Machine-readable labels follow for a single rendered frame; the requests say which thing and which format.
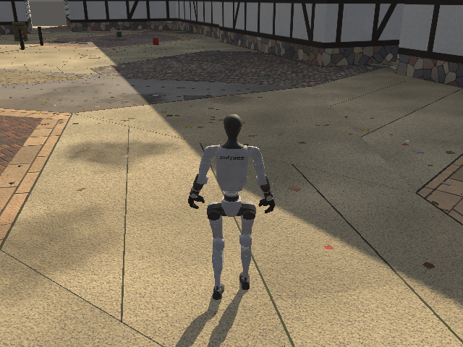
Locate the left robot shin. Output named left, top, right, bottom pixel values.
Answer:
left=212, top=239, right=224, bottom=290

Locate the robot left forearm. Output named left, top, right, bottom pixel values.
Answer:
left=190, top=174, right=204, bottom=198

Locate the right robot upper arm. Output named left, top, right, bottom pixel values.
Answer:
left=247, top=146, right=267, bottom=186

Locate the robot right forearm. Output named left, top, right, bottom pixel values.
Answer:
left=260, top=175, right=273, bottom=201

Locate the robot right hand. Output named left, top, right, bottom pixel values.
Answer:
left=259, top=199, right=275, bottom=213

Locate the left robot upper arm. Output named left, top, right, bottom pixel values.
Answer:
left=196, top=145, right=218, bottom=184

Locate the robot left thigh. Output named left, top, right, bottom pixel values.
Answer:
left=207, top=202, right=225, bottom=252

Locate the robot left hand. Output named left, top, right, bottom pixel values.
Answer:
left=188, top=195, right=205, bottom=209

